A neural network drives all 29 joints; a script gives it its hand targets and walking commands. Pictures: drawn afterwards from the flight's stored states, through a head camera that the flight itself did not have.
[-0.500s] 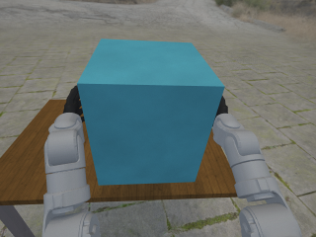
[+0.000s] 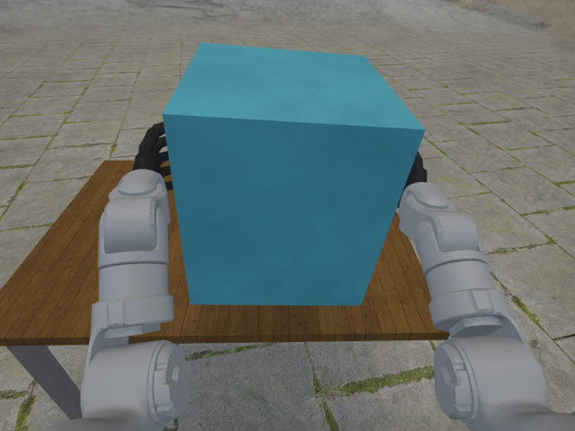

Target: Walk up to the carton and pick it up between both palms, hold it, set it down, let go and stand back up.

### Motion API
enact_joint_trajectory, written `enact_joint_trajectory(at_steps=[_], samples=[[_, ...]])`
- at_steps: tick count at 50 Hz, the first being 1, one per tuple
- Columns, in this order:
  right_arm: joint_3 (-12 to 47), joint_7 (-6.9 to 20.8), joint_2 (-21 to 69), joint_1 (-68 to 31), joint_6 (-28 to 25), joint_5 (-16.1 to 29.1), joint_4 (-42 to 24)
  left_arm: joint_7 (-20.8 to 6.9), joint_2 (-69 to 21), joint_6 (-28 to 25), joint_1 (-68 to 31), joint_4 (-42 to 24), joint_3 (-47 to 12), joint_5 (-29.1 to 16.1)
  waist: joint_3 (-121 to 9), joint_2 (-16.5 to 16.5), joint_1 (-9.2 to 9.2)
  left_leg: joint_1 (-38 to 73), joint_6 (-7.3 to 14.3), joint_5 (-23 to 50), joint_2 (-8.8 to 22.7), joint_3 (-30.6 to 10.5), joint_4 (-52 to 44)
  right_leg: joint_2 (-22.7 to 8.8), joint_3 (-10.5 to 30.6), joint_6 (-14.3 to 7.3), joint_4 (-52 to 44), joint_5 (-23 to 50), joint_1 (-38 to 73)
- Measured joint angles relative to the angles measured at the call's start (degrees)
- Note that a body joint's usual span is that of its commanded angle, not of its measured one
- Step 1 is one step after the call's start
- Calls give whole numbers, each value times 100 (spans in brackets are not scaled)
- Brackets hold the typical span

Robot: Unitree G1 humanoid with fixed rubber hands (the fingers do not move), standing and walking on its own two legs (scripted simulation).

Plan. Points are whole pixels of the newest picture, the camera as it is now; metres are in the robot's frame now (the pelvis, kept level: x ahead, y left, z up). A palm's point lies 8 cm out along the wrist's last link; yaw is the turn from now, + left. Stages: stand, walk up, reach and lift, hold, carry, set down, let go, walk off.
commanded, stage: hold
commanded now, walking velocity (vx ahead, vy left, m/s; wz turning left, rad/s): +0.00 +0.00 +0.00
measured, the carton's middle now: (281, 174) +0.44 +0.01 +0.20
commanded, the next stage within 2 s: none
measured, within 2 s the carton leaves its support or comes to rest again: neither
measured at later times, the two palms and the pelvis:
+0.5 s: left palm (142, 192) +0.35 +0.19 +0.23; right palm (406, 192) +0.36 -0.16 +0.22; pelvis +0.02 +0.00 +0.00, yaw +1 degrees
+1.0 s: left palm (143, 180) +0.36 +0.19 +0.24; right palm (405, 186) +0.37 -0.16 +0.22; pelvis +0.00 +0.01 +0.00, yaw +1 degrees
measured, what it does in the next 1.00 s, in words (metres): stands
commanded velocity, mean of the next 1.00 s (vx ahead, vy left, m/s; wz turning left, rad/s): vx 0.00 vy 0.00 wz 0.00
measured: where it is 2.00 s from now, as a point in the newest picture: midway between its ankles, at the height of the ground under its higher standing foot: outside the picture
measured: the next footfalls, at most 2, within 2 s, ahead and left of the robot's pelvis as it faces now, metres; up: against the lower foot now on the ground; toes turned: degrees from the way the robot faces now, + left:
none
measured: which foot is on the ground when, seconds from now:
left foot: down 0.00-1.00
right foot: down 0.00-1.00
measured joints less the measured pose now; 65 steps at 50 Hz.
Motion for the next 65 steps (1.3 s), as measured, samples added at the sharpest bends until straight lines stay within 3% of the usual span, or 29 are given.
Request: enact_joint_trajectory(at_steps=[8, 23, 31, 45, 65], samples=[[358, -198, -13, 109, 52, 258, -119, -93, 64, 69, 321, -284, 25, -24, -65, -66, -65, 198, -38, -140, 23, -84, 56, 37, -65, -6, -154, -54, 317], [378, -317, 118, 627, 210, 488, -835, -172, -26, 301, 943, -1169, -114, 51, 55, -157, -271, 401, -38, -311, 15, -144, 206, 36, -113, 29, -218, -123, 638], [354, -265, 15, 645, 250, 449, -882, -157, -155, 345, 757, -1076, -73, 138, 122, -31, -206, 402, 17, -248, 7, -18, 151, 16, 8, 64, -173, -63, 553], [-63, 33, 36, 95, 69, 20, -50, 29, -29, 117, 181, -180, -98, 7, -1, 21, -58, 59, 45, -57, -44, -33, 57, -40, -21, 54, -22, -20, 110], [340, -226, 89, 310, 173, 308, -331, -176, -28, 220, 662, -673, 23, 100, -6, -146, -161, 335, -32, -212, 19, -97, 125, 37, -61, 13, -174, -78, 498]])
